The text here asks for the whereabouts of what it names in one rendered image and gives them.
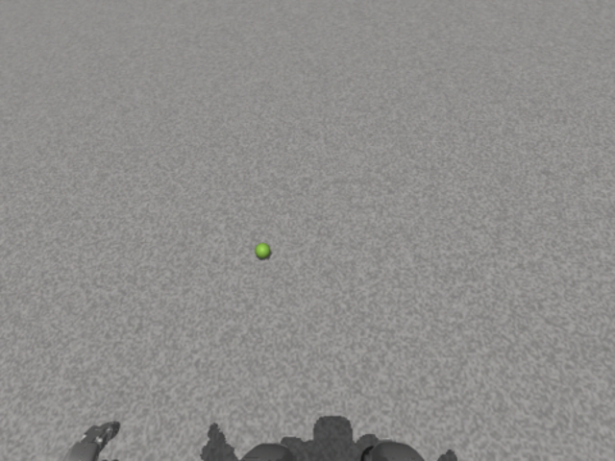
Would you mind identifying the left robot hand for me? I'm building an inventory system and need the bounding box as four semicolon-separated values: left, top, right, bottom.
62;422;120;461

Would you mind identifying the ball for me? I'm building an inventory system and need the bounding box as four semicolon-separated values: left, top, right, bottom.
255;243;270;258

